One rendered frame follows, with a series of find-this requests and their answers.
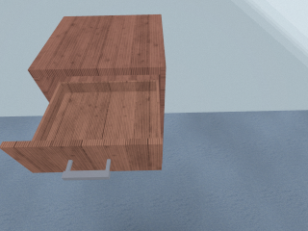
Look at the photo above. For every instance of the cabinet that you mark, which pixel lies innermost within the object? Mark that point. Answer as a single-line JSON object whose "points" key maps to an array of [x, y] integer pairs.
{"points": [[97, 48]]}

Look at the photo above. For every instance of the handle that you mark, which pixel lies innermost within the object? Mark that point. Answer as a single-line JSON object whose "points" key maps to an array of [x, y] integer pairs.
{"points": [[73, 175]]}

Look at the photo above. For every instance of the drawer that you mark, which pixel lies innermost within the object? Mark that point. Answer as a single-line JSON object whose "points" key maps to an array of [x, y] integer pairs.
{"points": [[90, 122]]}

